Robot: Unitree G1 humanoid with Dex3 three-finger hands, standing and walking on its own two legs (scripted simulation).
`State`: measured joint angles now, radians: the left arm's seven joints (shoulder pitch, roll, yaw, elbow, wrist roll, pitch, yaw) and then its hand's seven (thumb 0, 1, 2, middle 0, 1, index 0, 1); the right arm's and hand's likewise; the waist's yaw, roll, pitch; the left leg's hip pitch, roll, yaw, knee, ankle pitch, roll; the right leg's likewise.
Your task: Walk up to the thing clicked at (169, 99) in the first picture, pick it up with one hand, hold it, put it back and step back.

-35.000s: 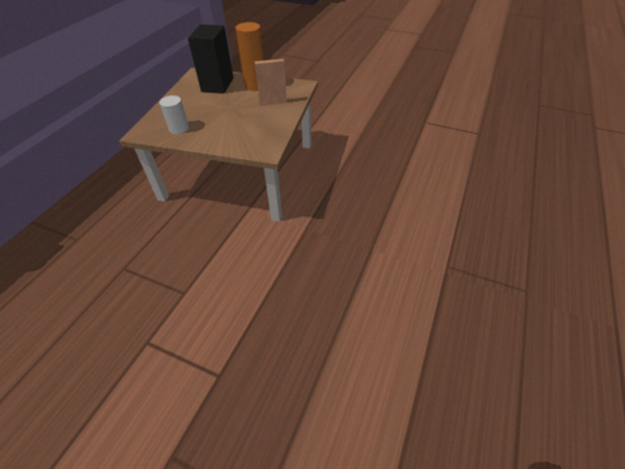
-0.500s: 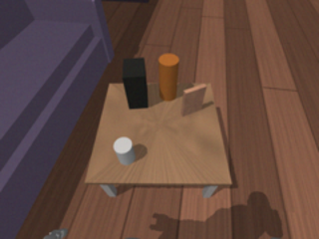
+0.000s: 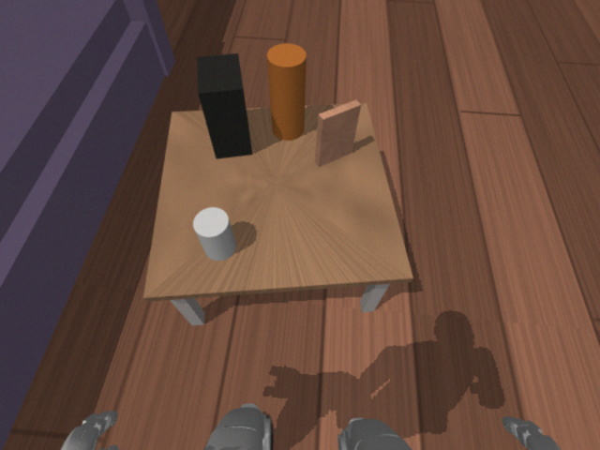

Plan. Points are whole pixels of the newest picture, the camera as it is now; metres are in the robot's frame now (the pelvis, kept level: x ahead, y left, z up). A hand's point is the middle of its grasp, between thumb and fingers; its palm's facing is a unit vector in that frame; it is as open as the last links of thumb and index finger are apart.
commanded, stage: step back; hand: left
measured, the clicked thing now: (215, 235) +0.57 +0.24 -0.33
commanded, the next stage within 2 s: none
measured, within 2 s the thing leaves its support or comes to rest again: neither
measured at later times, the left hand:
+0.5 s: hand out of the picture -0.02 +0.26 -0.14, palm faces +0.08 -0.92 -0.38, open 7.4 cm
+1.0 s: hand out of the picture -0.22 +0.21 -0.12, palm faces +0.05 -0.90 -0.43, open 7.4 cm
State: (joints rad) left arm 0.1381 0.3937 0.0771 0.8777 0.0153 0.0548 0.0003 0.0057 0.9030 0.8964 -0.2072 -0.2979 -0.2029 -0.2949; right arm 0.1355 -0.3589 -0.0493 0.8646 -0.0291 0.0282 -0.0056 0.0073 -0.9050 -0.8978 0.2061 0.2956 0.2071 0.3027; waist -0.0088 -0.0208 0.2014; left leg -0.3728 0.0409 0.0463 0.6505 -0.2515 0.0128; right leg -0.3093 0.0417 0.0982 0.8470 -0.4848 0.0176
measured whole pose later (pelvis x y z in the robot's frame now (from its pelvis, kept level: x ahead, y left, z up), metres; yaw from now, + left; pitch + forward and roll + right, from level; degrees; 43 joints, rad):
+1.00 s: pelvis -0.28 -0.06 +0.01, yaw +3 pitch -2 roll +1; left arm 0.20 0.35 0.07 0.84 0.04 0.04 0.01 0.01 0.90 0.90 -0.21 -0.30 -0.21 -0.30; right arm 0.19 -0.42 -0.06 0.87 -0.01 0.06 -0.02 0.01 -0.91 -0.90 0.20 0.29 0.20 0.30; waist 0.02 0.03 0.14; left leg -0.46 -0.11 -0.13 1.10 -0.49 -0.03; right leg -0.31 -0.03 0.02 0.63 -0.29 -0.01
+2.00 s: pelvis -0.52 -0.07 +0.00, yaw +5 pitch -3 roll +0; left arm 0.22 0.41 0.07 0.99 0.02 0.00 -0.02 0.01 0.90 0.90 -0.21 -0.30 -0.20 -0.29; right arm 0.21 -0.34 -0.04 1.00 -0.04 0.00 0.02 0.01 -0.91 -0.90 0.21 0.30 0.21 0.30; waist 0.01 -0.01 0.06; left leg -0.22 0.01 -0.02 0.61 -0.34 -0.01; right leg -0.26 -0.01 0.01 0.61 -0.33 -0.01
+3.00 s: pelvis -0.51 -0.07 +0.03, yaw +6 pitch -4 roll +0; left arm 0.07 0.34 0.01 1.14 0.01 -0.01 -0.01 0.01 0.90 0.90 -0.21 -0.30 -0.20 -0.30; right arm 0.06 -0.33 -0.01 1.12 -0.01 -0.01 0.01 0.01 -0.91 -0.90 0.20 0.30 0.20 0.30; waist 0.00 0.00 0.08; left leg -0.06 0.00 -0.02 0.32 -0.20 0.00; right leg -0.10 -0.02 0.00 0.33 -0.17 0.01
